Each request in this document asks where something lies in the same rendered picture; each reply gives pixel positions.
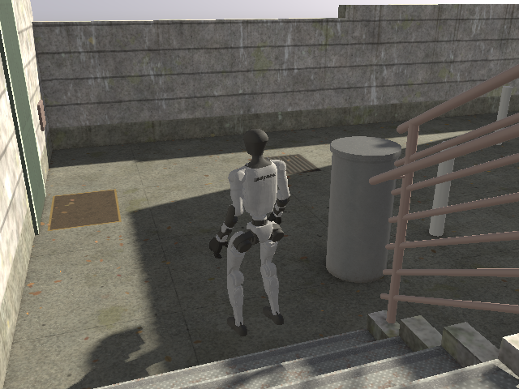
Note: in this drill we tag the stairs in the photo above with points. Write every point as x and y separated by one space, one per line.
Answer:
351 360

